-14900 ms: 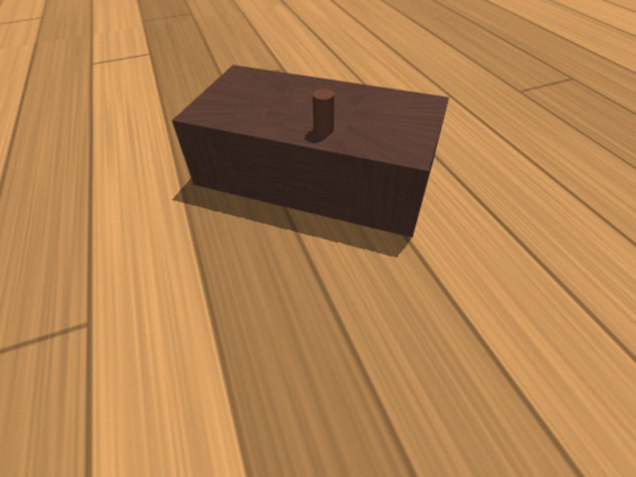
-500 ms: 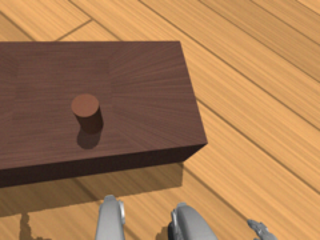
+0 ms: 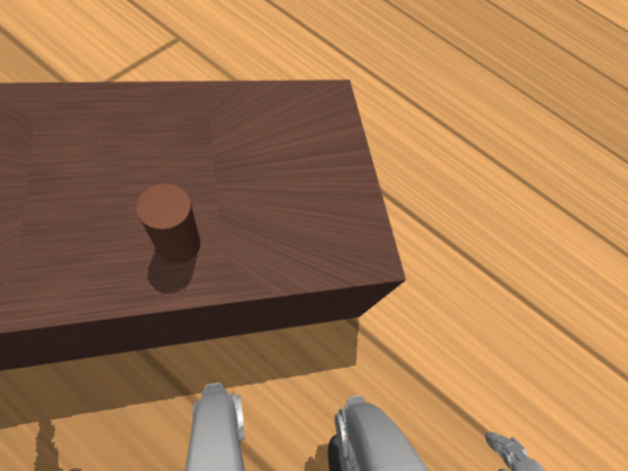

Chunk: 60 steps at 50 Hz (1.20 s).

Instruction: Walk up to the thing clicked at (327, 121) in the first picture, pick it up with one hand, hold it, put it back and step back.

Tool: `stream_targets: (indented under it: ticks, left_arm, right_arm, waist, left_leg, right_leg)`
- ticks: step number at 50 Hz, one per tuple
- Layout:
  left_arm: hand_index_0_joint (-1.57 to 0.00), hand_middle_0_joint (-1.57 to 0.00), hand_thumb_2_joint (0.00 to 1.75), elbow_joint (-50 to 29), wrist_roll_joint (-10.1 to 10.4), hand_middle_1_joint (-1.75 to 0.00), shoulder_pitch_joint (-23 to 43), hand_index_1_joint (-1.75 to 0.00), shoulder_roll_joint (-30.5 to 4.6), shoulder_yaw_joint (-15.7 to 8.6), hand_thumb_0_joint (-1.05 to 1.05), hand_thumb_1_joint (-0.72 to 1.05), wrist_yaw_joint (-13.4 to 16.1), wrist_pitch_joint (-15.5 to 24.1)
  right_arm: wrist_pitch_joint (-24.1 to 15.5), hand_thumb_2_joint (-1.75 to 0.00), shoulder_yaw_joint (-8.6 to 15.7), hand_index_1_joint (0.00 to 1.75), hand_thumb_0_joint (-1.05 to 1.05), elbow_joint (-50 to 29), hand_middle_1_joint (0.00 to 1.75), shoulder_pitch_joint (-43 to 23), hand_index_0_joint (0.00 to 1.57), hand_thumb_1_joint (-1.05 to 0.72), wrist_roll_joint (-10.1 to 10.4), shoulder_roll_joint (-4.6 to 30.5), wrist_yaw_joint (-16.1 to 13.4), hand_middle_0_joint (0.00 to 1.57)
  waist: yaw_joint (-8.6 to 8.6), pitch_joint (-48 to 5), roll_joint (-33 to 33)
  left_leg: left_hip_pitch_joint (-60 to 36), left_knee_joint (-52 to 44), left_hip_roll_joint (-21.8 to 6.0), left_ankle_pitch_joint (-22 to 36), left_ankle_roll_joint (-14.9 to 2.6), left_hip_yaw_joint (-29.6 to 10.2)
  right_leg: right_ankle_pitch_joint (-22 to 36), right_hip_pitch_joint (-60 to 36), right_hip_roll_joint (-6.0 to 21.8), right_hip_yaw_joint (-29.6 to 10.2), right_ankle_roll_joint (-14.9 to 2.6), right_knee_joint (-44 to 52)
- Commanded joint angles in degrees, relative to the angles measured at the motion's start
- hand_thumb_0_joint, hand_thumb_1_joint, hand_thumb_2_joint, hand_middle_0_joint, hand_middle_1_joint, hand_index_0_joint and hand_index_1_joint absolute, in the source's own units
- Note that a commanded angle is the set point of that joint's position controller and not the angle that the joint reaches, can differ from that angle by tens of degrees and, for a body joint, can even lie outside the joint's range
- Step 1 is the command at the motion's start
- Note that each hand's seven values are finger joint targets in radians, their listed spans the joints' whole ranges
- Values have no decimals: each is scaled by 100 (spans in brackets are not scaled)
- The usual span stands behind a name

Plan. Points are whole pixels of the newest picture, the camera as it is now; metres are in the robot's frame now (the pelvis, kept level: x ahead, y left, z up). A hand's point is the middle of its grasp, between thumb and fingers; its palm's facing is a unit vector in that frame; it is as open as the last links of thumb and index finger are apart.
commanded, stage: approach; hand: left
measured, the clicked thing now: (172, 226) +0.52 +0.20 -0.22
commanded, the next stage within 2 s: close in in 0.54 s
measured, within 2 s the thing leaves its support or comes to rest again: neither
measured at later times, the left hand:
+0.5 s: hand (53, 239) +0.45 +0.34 -0.13, palm faces +0.21 -0.98 +0.05, open 17.7 cm
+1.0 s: hand (141, 241) +0.48 +0.24 -0.20, palm faces +0.26 -0.97 -0.03, open 17.7 cm
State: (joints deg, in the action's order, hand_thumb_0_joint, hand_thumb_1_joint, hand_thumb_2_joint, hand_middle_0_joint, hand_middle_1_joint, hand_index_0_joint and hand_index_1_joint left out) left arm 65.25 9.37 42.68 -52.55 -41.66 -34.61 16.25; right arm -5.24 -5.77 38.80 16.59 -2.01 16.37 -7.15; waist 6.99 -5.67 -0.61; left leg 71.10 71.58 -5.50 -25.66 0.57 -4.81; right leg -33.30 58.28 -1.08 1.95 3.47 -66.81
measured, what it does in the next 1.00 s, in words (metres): lowers itself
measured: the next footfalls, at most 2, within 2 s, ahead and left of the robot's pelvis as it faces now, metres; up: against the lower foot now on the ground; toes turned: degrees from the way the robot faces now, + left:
none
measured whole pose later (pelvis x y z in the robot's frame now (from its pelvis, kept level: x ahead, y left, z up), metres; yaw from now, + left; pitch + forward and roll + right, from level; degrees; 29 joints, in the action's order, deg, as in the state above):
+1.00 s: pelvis -0.07 -0.03 -0.22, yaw -6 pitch +34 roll -7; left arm 63.5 1.9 53.3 -38.4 -37.0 -10.9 27.6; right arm 4.4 -6.0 37.3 9.4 -6.9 13.6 2.8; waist 9.0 -5.9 0.2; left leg 118.6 113.8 -6.7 -30.3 2.8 -9.6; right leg -43.5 107.1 -4.9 1.3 3.3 -115.9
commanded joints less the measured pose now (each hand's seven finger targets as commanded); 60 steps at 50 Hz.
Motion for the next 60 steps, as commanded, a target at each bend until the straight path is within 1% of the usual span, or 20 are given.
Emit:
stream_targets:
  ticks: [1,2,5,7,10,15,16,17,19,23,26,27,29,32,34,38,42,47,55,60]
  left_arm:
    - [-7,-5,0,-1244,227,-5,1652,-3,-2271,-393,0,-56,-33,445]
    - [-7,-6,0,-847,254,-5,1465,-3,-1906,-216,0,-59,-51,417]
    - [-6,-5,0,-566,274,-6,1409,-4,-1419,65,0,-60,-34,489]
    - [-6,-5,0,-563,220,-5,1553,-4,-1472,27,0,-61,66,588]
    - [-5,-4,0,-427,258,-6,1656,-5,-1118,160,0,-61,144,844]
    - [-4,-3,3,-314,209,-7,1859,-7,-1282,-40,0,-61,264,1438]
    - [-4,-3,4,-322,180,-8,1885,-7,-1457,-190,0,-61,310,1556]
    - [-4,-3,5,-367,180,-8,1929,-8,-1377,-184,0,-60,302,1670]
    - [-3,-2,6,-597,87,-9,1993,-8,-1744,-456,0,-56,397,1846]
    - [-2,-1,9,-1008,-31,-9,2259,-9,-1198,-180,0,-53,487,1960]
    - [-2,-1,9,-1311,-154,-9,2608,-8,-1007,18,0,-55,612,1933]
    - [-1,-1,10,-1386,-147,-9,2788,-9,-779,161,0,-56,641,1921]
    - [-1,-1,11,-1370,-169,-9,3040,-9,-652,216,0,-59,820,1893]
    - [-1,-1,11,-870,-213,-9,3025,-9,-454,217,0,-61,1182,1812]
    - [-3,-1,5,-582,-332,-7,2755,-5,-636,31,0,-59,1451,1805]
    - [-5,-3,3,-821,-525,-8,2941,-6,-714,-70,0,-61,1953,1845]
    - [-5,-2,4,-1254,-788,-8,3103,-6,-706,94,0,-56,2317,1737]
    - [-6,-3,3,-1529,-731,-8,3254,-6,-461,449,0,-58,2410,1578]
    - [-7,-4,0,-1292,-472,-6,2708,-4,-118,601,0,-61,2301,1371]
    - [-6,-3,0,-1611,-411,-4,2621,-2,54,620,0,-61,2343,1361]
  right_arm:
    - [-162,-89,420,30,0,-405,30,710,20,-87,8,1287,-126,20]
    - [-160,-89,404,30,0,-292,30,791,20,-88,11,1243,-115,20]
    - [-181,-89,396,30,0,-244,30,788,20,-88,-3,1202,-74,20]
    - [-198,-89,389,30,0,-428,30,655,20,-88,-36,1226,-39,20]
    - [-206,-89,376,30,0,-386,30,594,20,-87,-71,1204,24,20]
    - [-237,-89,341,30,0,-339,30,449,20,-88,-198,1205,151,20]
    - [-223,-89,329,30,0,-320,30,440,20,-88,-250,1206,182,20]
    - [-212,-89,327,30,0,-305,30,421,20,-88,-293,1218,203,20]
    - [-158,-89,334,30,0,-327,30,403,20,-88,-389,1266,273,20]
    - [-20,-90,421,30,0,-352,30,337,20,-90,-545,1281,409,20]
    - [81,-90,508,30,0,-297,30,286,20,-91,-592,1307,489,20]
    - [118,-90,509,30,0,-264,30,324,20,-91,-595,1295,517,20]
    - [205,-90,510,30,0,-186,30,347,20,-91,-614,1266,553,20]
    - [337,-90,415,30,0,-184,30,294,20,-92,-597,1185,625,20]
    - [434,-90,364,30,0,-256,30,232,20,-91,-619,1147,684,20]
    - [627,-90,324,30,0,-477,30,136,20,-92,-636,1062,850,20]
    - [804,-90,429,30,0,-585,30,113,20,-92,-614,1086,914,20]
    - [876,-90,445,30,0,-495,30,161,20,-93,-503,1036,887,20]
    - [887,-90,433,30,0,-425,30,119,20,-93,-349,1020,819,20]
    - [906,-90,473,30,0,-453,30,93,20,-93,-304,1026,818,20]
  waist:
    - [-160,-2593,1509]
    - [-65,-2453,1330]
    - [-27,-2216,1267]
    - [-47,-2221,1201]
    - [72,-2213,1144]
    - [82,-2803,1289]
    - [11,-2925,1379]
    - [36,-3167,1477]
    - [-126,-3674,1844]
    - [-84,-4487,2349]
    - [-41,-4771,2565]
    - [67,-4808,2618]
    - [146,-4766,2598]
    - [208,-4126,2105]
    - [110,-3863,1683]
    - [-35,-4077,1448]
    - [-30,-4465,1605]
    - [218,-4279,1325]
    - [85,-3564,1140]
    - [-11,-3599,1264]
  left_leg:
    - [-3590,-816,129,1573,-106,-109]
    - [-3459,-774,129,1534,-128,-113]
    - [-3170,-663,127,1387,-128,-114]
    - [-3030,-528,94,1380,-130,-168]
    - [-2670,-240,104,1175,-134,-189]
    - [-2147,621,91,1127,-136,-314]
    - [-2000,832,101,1212,-143,-292]
    - [-2037,1022,86,1362,-130,-337]
    - [-2140,1319,71,1700,-103,-358]
    - [-2446,1743,7,2342,-44,-390]
    - [-2407,1967,-49,2236,-7,-451]
    - [-2399,2026,-63,2164,22,-522]
    - [-2091,2242,-72,1938,14,-529]
    - [-1014,2505,-27,1022,-40,-476]
    - [-314,2746,-17,683,-109,-356]
    - [335,3005,-16,346,-133,-183]
    - [269,2996,-47,125,-90,-206]
    - [939,3205,-41,-264,-135,-59]
    - [1494,3189,-45,-631,-120,-63]
    - [1323,3147,-65,-427,-102,-120]
  right_leg:
    - [1371,416,-163,220,-447,767]
    - [1387,466,-171,227,-444,758]
    - [1284,789,-164,204,-452,624]
    - [1201,1030,-147,215,-461,470]
    - [1083,1377,-133,201,-474,177]
    - [877,2399,-129,206,-499,-725]
    - [906,2540,-122,195,-500,-919]
    - [939,2749,-131,221,-505,-1149]
    - [1044,2870,-126,225,-528,-1539]
    - [1279,3232,-150,280,-559,-2078]
    - [1167,3591,-154,294,-578,-2374]
    - [1103,3777,-146,315,-593,-2519]
    - [1046,3960,-143,306,-582,-2707]
    - [666,4246,-177,302,-579,-2920]
    - [592,4133,-210,293,-524,-2972]
    - [382,3936,-284,295,-476,-3070]
    - [240,3883,-341,352,-484,-3159]
    - [57,3636,-382,270,-431,-3047]
    - [-246,3890,-407,262,-478,-3062]
    - [-29,3944,-422,327,-503,-3198]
